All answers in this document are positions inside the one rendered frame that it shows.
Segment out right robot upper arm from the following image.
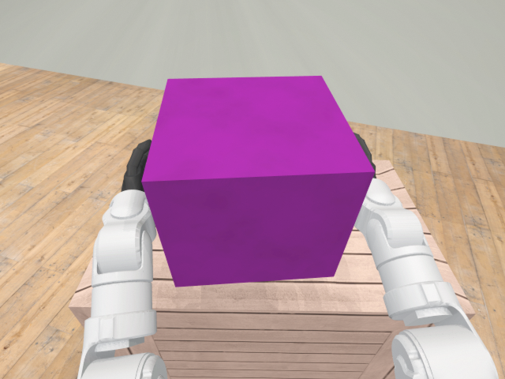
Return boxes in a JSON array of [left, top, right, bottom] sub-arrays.
[[391, 324, 497, 379]]

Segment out left robot upper arm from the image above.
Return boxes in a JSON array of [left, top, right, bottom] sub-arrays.
[[81, 352, 167, 379]]

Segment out robot left hand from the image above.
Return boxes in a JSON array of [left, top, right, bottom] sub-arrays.
[[121, 139, 152, 192]]

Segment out robot right forearm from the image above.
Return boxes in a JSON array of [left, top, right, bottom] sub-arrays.
[[354, 178, 499, 379]]

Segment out robot left forearm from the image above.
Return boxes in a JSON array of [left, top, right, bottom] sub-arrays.
[[77, 189, 157, 379]]

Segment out carton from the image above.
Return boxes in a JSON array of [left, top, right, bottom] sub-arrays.
[[141, 76, 375, 287]]

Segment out pedestal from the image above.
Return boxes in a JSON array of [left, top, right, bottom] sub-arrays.
[[68, 160, 476, 379]]

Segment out robot right hand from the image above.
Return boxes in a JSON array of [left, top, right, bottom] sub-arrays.
[[354, 133, 376, 178]]

